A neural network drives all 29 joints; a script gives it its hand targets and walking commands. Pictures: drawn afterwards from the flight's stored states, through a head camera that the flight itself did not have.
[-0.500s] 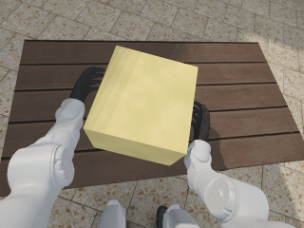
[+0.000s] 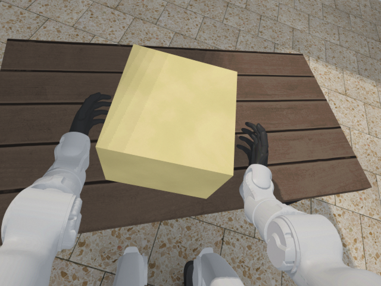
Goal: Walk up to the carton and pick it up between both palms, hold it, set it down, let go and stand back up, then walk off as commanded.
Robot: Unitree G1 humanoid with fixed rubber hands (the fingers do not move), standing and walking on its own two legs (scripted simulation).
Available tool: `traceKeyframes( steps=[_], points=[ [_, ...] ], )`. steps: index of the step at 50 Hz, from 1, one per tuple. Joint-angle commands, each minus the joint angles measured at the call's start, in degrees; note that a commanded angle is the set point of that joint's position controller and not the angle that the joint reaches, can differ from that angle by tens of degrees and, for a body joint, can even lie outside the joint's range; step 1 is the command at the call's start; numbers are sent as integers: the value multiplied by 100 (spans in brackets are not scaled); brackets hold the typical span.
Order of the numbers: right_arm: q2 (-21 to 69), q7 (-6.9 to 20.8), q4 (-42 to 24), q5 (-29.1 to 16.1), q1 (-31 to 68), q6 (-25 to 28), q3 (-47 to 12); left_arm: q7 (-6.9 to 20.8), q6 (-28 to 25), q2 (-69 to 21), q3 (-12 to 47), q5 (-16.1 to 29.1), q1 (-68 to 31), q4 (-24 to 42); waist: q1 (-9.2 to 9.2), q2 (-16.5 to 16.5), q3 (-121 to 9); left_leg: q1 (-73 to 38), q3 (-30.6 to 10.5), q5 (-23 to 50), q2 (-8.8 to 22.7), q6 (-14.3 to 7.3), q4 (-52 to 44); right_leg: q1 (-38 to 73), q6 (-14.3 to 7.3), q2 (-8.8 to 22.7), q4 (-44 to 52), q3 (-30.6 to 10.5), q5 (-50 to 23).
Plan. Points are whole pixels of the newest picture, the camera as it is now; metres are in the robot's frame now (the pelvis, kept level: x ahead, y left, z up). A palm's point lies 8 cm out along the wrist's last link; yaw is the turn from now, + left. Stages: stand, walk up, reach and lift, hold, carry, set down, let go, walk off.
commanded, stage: set down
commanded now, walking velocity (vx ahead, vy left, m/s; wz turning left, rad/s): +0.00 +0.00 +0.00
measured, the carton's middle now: (171, 125) +0.47 +0.03 -0.03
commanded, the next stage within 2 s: none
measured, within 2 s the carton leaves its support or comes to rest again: neither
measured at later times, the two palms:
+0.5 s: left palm (67, 142) +0.40 +0.23 -0.01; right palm (260, 180) +0.34 -0.16 -0.01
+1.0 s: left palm (36, 179) +0.33 +0.26 +0.01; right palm (269, 215) +0.26 -0.16 +0.00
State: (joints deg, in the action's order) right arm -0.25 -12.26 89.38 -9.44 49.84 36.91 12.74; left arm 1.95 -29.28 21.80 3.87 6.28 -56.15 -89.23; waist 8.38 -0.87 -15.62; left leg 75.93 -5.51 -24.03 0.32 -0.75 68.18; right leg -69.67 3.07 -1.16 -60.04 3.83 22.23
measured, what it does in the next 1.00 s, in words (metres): stands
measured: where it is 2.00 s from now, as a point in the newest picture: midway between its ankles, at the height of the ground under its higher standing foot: outside the picture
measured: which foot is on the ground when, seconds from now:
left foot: down 0.00-1.00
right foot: down 0.00-1.00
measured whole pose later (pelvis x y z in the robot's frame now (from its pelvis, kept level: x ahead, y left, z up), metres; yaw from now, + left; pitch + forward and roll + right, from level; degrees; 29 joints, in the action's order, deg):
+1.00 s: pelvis +0.00 -0.01 +0.03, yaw +1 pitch +14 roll -6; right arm 2.7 -18.8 42.6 -10.7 7.6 27.1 -4.2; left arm 11.6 -16.4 28.6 3.5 15.9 -18.7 -47.8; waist 2.9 0.2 -4.2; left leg 51.4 -5.2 -25.3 1.2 -0.9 63.0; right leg -46.5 2.2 -2.7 -54.7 2.2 22.1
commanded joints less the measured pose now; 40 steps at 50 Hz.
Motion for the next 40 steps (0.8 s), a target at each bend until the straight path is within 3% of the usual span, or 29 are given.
traceKeyframes(
  steps=[1,2,3,4,6,7,8,9,10,11,12,13,15,17,18,19,20,21,23,25,26,28,32,33,34,35,37,39,40],
  points=[
    [-1213,34,-1061,-385,1372,91,-622,76,-277,684,22,383,-2253,1075,-151,1658,-3934,-4557,-89,2391,-77,757,-410,190,-239,-115,433,163,-1421],
    [-1224,101,-899,-388,1352,63,-697,85,-287,646,175,397,-2115,693,-237,1741,-3751,-4522,-227,2090,-26,804,-448,-72,-215,-96,283,178,-1131],
    [-1390,112,-852,-415,1792,-8,-394,81,-274,534,439,457,-2516,967,-17,2036,-3733,-4682,-356,2034,59,864,-626,-302,-234,-129,270,267,-876],
    [-1411,148,-913,-528,1701,-100,-598,121,-230,660,549,540,-2462,741,-101,2023,-3366,-4319,-410,1723,60,821,-595,-328,-237,-92,136,281,-766],
    [-1207,108,-1403,-699,921,-184,-1034,279,-172,832,440,746,-1819,1016,-237,1578,-3382,-4376,-296,1479,5,691,-664,308,-163,13,373,114,-1010],
    [-1083,86,-1570,-579,969,-202,-1012,312,-163,858,515,811,-1786,1081,-110,1333,-3525,-4355,-277,1374,-79,615,-639,326,-172,14,294,160,-1065],
    [-1114,57,-1852,-719,821,-167,-1232,353,-117,777,435,831,-1607,1471,-259,1343,-3595,-4414,-323,1578,-56,614,-638,577,-159,37,303,81,-1339],
    [-1122,60,-1685,-717,1103,-251,-1191,386,-81,847,515,792,-1875,1332,-173,1426,-3473,-4493,-309,1659,-41,621,-660,355,-192,26,331,108,-1074],
    [-961,64,-1631,-768,877,-303,-1286,410,-50,971,390,734,-1767,1098,-324,1461,-3054,-4276,-257,1142,-65,578,-683,399,-218,56,399,75,-860],
    [-753,40,-2017,-823,286,-298,-1592,469,36,1033,100,580,-1351,1733,-554,1350,-3369,-4651,-163,1637,-85,550,-673,880,-235,61,555,-37,-1216],
    [-989,7,-1996,-749,727,-312,-1255,439,79,858,396,656,-1579,1699,-366,1638,-3211,-4278,-316,1202,1,604,-777,445,-215,26,253,46,-845],
    [-880,-47,-2547,-730,366,-282,-1330,488,25,1111,312,839,-1194,2007,-312,1238,-3454,-4247,-223,1490,-122,535,-537,747,-183,57,208,37,-1359],
    [-770,-165,-2750,-541,432,-312,-1212,526,69,1126,163,825,-1265,2374,-210,1313,-3752,-4399,-75,1891,-128,507,-567,979,-203,50,504,-5,-1368],
    [-784,-235,-3244,-444,327,-386,-1134,559,167,1364,84,981,-1159,2483,-177,1170,-3660,-4071,-37,1559,-118,401,-468,1002,-178,28,469,-41,-1163],
    [-675,-244,-3214,-421,179,-396,-1220,572,177,1260,68,903,-1046,2455,-255,1250,-3506,-3961,6,1486,-140,400,-489,1064,-180,58,471,-112,-1106],
    [-742,-321,-2953,-319,422,-469,-1033,605,249,1143,239,973,-1159,2323,-54,1330,-3265,-3910,-80,1257,-56,401,-604,824,-207,21,513,-22,-848],
    [-719,-344,-3212,-278,-211,-519,-1170,654,316,1284,31,998,-579,2516,-107,1209,-3209,-4125,-109,1275,-30,378,-648,1084,-171,45,546,-38,-1035],
    [-705,-405,-2838,-219,134,-608,-1004,668,358,1201,175,1103,-944,2197,35,1224,-2809,-3781,-88,726,10,353,-754,911,-157,46,594,-56,-596],
    [-412,-500,-3164,-267,-738,-491,-1379,756,405,1239,-20,961,-166,2479,-123,975,-2701,-3968,-84,1122,-35,353,-746,1463,-137,9,574,-80,-1123],
    [-374,-541,-3338,-356,-730,-430,-1409,806,476,1296,-180,841,-238,2657,-227,1177,-2738,-3866,-50,1406,-34,372,-629,1621,-181,-1,518,-136,-1123],
    [-112,-632,-3343,-291,-1432,-395,-1699,892,586,1398,-470,639,339,2683,-323,921,-2460,-3993,52,1551,-102,315,-631,1923,-179,3,749,-232,-1326],
    [-194,-630,-3770,-306,-1321,-340,-1597,885,626,1449,-527,634,342,3367,-372,1202,-2751,-4198,-28,1856,-62,331,-631,1944,-225,-3,665,-189,-1401],
    [-97,-693,-4089,-161,-1458,-544,-1445,926,824,1535,-342,902,431,3035,-308,969,-1939,-3571,-24,582,-12,162,-949,2029,-242,26,855,-241,-563],
    [-251,-648,-3806,9,-85,-807,-1088,898,830,1650,37,1132,-977,2119,-50,1058,-1638,-2832,-74,-373,73,84,-1033,1598,-295,33,696,-195,148],
    [-310,-606,-4188,-173,-1381,-757,-1282,814,791,1510,-87,985,384,3178,-255,1368,-1618,-3306,-296,-435,269,142,-1436,2149,-179,-147,465,-29,-373],
    [-207,-616,-4478,-187,-1793,-671,-1400,817,736,1428,-37,976,760,3617,-397,1443,-1867,-3500,-235,-271,232,164,-1448,2439,-165,-110,528,-76,-741],
    [195,-628,-4984,-325,-2545,-557,-1857,886,725,1429,-223,896,1510,3952,-567,1207,-2106,-3891,-123,529,134,191,-1260,2770,-177,-88,551,-253,-1233],
    [41,-623,-4735,-227,-2509,-649,-1780,936,814,1533,-419,776,1235,3984,-520,1263,-2000,-4276,-96,886,12,309,-1151,2360,-298,4,927,-314,-880],
    [-52,-647,-4754,-157,-2325,-728,-1648,996,891,1645,-306,773,962,3908,-439,1274,-1886,-3927,-152,449,62,222,-1268,2408,-294,-18,894,-303,-576]
  ],
)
